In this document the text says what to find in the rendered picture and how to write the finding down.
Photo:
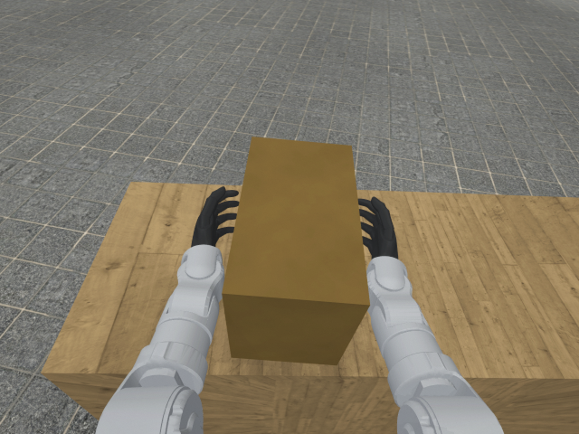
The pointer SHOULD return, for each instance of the robot left upper arm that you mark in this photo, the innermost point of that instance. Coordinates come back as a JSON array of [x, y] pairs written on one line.
[[153, 410]]

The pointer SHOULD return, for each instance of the robot left forearm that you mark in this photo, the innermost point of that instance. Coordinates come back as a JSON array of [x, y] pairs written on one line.
[[177, 352]]

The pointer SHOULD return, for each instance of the pedestal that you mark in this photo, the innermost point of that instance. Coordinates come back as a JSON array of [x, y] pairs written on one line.
[[496, 277]]

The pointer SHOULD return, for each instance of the carton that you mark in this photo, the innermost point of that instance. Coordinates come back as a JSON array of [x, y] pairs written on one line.
[[295, 288]]

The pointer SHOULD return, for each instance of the left robot hand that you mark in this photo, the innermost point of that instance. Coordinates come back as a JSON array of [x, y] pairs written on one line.
[[206, 232]]

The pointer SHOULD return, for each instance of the right robot hand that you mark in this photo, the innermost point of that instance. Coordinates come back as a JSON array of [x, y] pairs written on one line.
[[383, 240]]

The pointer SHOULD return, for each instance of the robot right upper arm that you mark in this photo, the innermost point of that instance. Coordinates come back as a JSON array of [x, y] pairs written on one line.
[[446, 415]]

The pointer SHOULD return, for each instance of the robot right forearm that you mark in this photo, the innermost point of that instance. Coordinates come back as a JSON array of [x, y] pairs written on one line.
[[415, 362]]

